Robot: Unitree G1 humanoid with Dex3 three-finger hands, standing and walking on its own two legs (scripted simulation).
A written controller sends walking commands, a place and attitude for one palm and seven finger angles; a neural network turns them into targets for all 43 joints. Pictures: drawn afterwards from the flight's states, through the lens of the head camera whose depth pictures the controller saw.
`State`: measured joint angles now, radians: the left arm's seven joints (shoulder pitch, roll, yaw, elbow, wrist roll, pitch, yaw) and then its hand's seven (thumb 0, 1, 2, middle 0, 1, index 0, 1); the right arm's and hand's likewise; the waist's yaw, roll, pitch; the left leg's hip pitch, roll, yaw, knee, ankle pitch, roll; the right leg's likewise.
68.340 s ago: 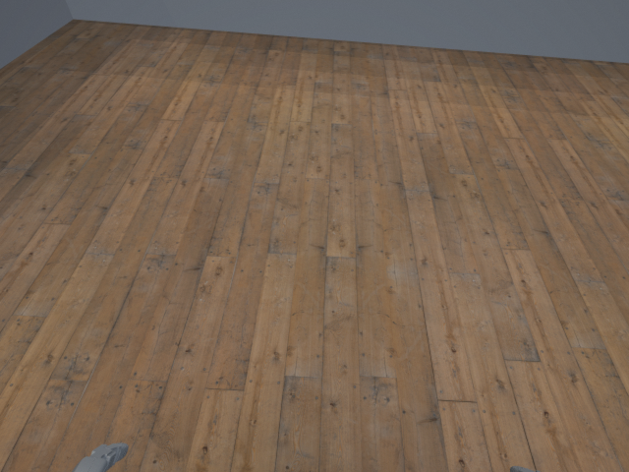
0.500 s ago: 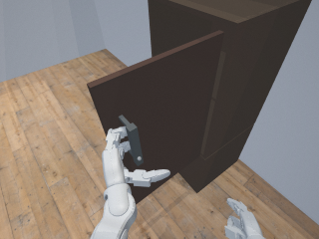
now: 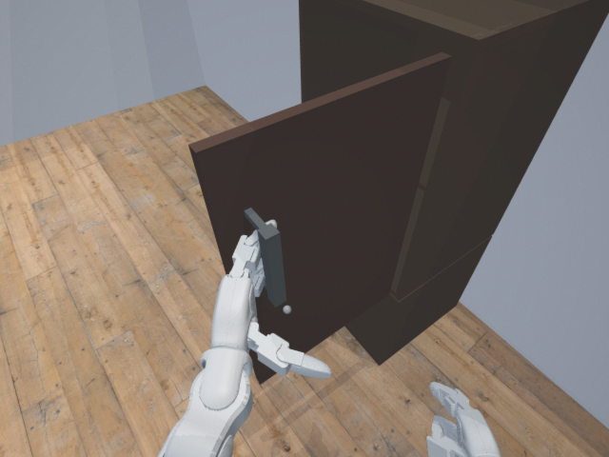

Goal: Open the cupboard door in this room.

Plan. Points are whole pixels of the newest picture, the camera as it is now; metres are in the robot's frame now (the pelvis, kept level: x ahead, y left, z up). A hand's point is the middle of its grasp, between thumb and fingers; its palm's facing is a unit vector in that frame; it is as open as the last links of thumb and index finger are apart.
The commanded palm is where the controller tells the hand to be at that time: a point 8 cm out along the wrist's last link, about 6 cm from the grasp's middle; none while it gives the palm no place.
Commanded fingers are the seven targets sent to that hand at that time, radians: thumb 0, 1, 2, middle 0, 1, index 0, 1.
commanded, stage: slide the hand sideways off the handle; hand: left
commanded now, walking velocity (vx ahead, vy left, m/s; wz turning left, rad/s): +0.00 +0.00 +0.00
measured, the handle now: (265, 259) +0.34 +0.09 +0.10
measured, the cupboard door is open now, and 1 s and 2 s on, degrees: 90 93 93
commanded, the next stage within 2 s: draw the hand back to the body in 1.06 s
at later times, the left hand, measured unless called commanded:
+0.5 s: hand (265, 348) +0.22 +0.07 +0.10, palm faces -0.06 -1.00 -0.01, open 16.2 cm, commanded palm +0.19 +0.12 +0.10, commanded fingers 0.00 -0.50 0.30 -0.15 -0.30 -0.15 -0.30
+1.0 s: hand (205, 377) +0.18 +0.13 +0.09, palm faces +0.01 -1.00 -0.05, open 16.3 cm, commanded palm +0.15 +0.18 +0.10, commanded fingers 0.00 -0.50 0.30 -0.15 -0.30 -0.15 -0.30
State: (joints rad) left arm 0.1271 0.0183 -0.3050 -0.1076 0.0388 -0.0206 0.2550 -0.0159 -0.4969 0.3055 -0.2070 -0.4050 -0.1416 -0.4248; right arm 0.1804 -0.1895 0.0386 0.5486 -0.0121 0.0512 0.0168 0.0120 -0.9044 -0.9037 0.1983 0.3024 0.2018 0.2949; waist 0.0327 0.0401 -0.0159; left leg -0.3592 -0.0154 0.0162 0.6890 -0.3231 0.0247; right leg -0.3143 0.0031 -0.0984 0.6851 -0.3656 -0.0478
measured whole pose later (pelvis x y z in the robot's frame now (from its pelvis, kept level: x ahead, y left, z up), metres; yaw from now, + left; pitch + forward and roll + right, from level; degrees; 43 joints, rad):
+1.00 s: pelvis +0.02 -0.02 -0.01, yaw -1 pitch +3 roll +0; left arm 0.67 0.18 0.01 -0.40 -0.21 -0.21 -0.14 -0.02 -0.50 0.30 -0.16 -0.31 -0.16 -0.30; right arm 0.26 -0.24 0.02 0.49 0.03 -0.13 -0.03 0.01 -0.90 -0.90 0.20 0.30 0.20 0.29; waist 0.03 0.05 -0.07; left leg -0.43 0.02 0.01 0.77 -0.39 0.00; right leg -0.38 0.03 -0.10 0.74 -0.42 -0.07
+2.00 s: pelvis +0.02 +0.02 +0.02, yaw -1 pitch -3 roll -1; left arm 0.58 0.32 0.16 -0.47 -0.05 -0.05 0.11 -0.01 -0.03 0.51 -0.17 -0.30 -0.17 -0.30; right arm 0.22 -0.22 0.05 0.60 0.00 -0.14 -0.09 0.01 -0.90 -0.90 0.20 0.30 0.20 0.30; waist 0.07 0.06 0.02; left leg -0.18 -0.01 0.04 0.51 -0.28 0.04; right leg -0.13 0.02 -0.07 0.46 -0.28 -0.02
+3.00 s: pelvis +0.02 +0.01 +0.03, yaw -3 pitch -2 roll -1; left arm 0.48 0.37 0.37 -0.41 -0.06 -0.12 0.10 0.01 0.89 0.90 -0.21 -0.30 -0.21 -0.30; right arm 0.16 -0.23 0.02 0.61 0.01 -0.04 -0.06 0.01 -0.90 -0.90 0.20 0.30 0.20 0.30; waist 0.05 0.06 0.03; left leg -0.17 0.02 0.05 0.43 -0.23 0.03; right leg -0.10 0.05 -0.05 0.34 -0.20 -0.04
